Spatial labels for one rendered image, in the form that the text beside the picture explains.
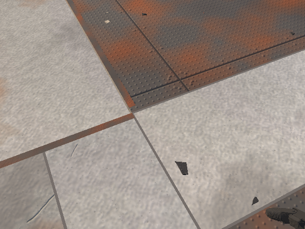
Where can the right robot hand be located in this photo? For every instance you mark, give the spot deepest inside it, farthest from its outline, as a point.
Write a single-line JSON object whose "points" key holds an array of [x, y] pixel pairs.
{"points": [[294, 217]]}

